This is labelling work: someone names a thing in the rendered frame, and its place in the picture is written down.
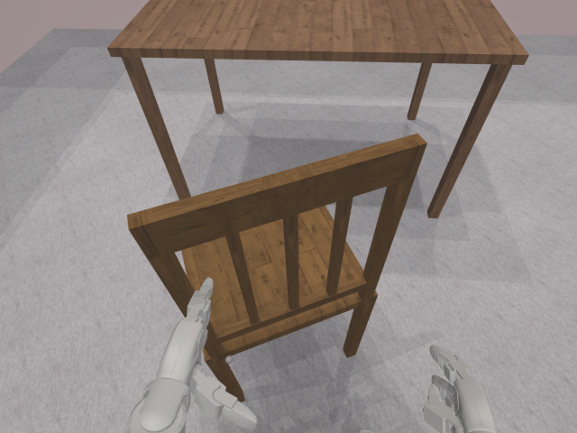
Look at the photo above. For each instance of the table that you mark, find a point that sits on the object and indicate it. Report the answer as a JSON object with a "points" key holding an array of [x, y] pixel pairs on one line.
{"points": [[411, 31]]}

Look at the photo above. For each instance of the right robot hand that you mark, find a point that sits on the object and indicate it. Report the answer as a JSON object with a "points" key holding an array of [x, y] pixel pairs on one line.
{"points": [[466, 407]]}

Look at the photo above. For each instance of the chair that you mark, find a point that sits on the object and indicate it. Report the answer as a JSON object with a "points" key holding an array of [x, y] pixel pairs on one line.
{"points": [[278, 260]]}

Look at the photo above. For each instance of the left robot hand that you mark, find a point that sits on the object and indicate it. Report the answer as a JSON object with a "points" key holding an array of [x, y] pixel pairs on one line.
{"points": [[184, 350]]}

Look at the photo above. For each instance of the left robot forearm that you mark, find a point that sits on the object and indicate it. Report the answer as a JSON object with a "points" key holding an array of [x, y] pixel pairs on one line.
{"points": [[163, 408]]}

